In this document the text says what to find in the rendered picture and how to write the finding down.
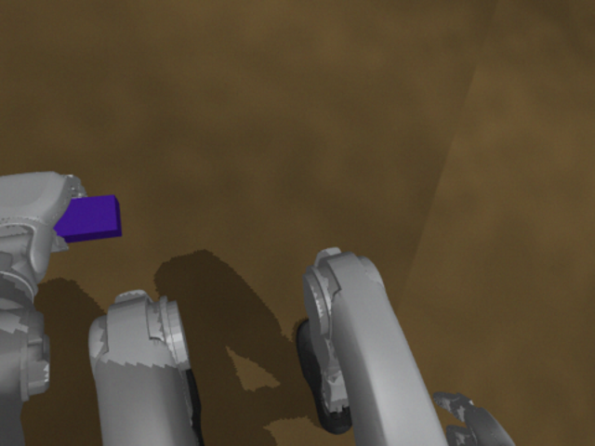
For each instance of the small box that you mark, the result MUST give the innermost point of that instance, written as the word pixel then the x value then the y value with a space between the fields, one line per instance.
pixel 90 218

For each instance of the left robot arm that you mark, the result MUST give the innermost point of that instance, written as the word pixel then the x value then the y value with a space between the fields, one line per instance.
pixel 25 247

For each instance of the left robot foot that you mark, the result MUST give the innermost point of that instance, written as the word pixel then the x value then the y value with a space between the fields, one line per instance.
pixel 196 409

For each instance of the right robot hand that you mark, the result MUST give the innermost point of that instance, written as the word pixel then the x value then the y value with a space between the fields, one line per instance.
pixel 482 428

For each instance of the left robot hand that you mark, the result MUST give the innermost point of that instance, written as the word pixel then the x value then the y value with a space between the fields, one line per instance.
pixel 40 196

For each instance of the right robot foot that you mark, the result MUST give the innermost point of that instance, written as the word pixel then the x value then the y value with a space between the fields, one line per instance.
pixel 334 423

